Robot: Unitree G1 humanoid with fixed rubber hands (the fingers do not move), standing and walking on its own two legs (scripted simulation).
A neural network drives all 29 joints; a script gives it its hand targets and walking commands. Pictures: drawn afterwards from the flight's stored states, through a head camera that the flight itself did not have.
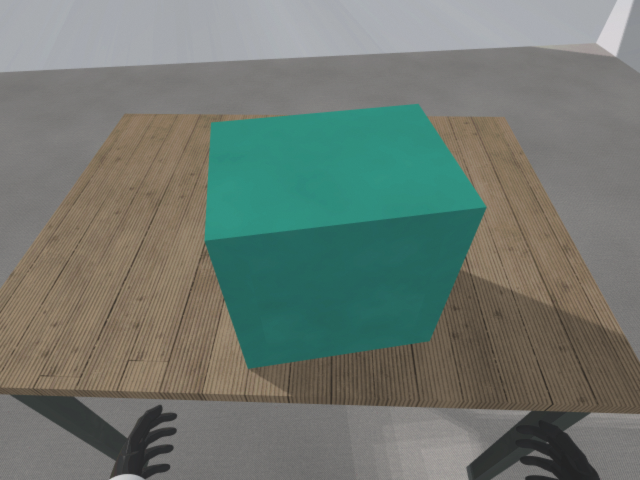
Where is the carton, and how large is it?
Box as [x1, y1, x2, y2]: [204, 104, 486, 368]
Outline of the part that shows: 418,104 211,122 204,240 248,368 429,340 486,207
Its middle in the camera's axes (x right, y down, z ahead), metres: +0.02 +0.00 +0.56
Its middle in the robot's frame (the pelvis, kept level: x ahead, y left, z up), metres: +0.43 +0.03 +0.06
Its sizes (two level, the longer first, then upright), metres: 0.286 0.215 0.288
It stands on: a table, 0.70 m high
